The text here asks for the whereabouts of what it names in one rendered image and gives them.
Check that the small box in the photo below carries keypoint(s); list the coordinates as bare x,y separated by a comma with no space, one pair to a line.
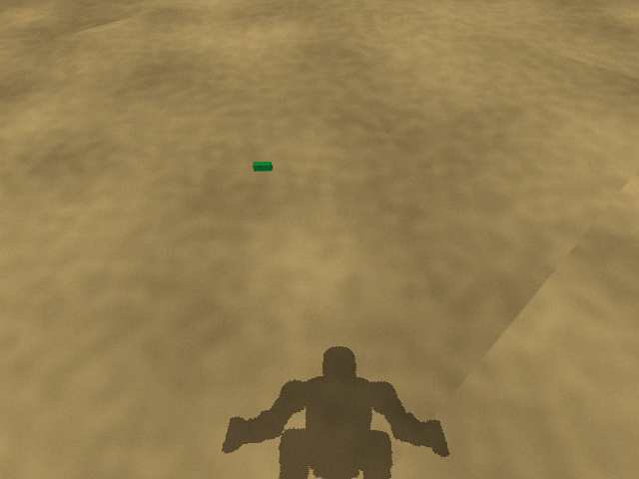
262,166

